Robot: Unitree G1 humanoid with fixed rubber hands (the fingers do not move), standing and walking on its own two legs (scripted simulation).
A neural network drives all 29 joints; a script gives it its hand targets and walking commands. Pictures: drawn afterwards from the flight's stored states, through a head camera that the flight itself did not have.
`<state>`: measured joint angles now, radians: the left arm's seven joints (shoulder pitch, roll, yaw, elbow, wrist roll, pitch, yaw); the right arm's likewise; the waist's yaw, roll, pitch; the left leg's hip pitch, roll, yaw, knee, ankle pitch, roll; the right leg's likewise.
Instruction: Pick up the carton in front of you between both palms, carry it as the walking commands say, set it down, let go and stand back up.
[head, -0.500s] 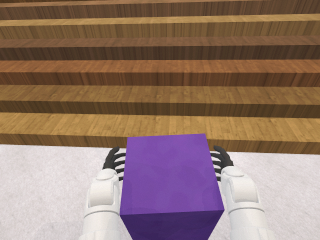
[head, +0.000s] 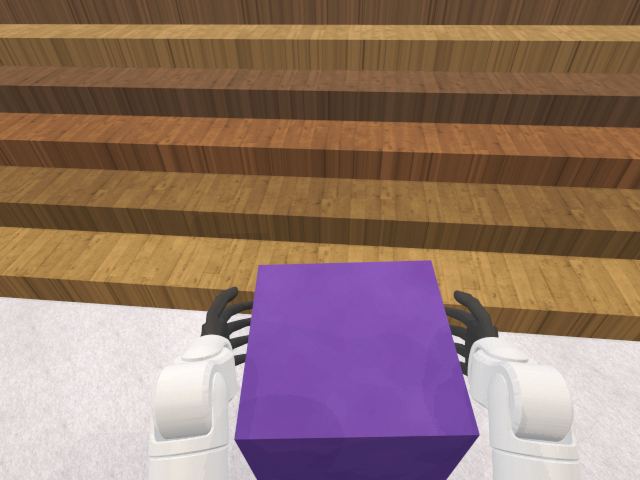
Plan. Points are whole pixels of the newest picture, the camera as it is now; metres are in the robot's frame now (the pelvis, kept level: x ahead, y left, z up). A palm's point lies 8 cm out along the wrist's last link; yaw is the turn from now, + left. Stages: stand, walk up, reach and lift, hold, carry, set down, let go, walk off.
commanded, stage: carry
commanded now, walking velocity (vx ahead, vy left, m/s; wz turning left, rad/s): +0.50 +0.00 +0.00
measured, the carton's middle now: (347, 387) +0.27 -0.01 +0.01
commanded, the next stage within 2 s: none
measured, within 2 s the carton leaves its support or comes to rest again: neither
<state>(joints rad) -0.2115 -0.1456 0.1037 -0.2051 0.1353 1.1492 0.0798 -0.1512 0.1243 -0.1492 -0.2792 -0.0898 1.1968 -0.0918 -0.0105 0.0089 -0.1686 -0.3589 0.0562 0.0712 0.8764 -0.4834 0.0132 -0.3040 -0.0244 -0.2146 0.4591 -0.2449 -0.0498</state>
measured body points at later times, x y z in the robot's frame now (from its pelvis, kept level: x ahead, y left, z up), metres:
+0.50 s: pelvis +0.30 +0.06 +0.01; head +0.32 +0.07 +0.46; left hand +0.60 +0.19 +0.09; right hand +0.57 -0.11 +0.09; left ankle +0.28 +0.12 -0.74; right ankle +0.31 -0.08 -0.67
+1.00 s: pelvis +0.61 +0.00 +0.00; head +0.69 +0.00 +0.44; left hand +1.01 +0.17 +0.15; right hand +1.03 -0.13 +0.14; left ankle +0.67 +0.14 -0.67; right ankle +0.60 -0.06 -0.74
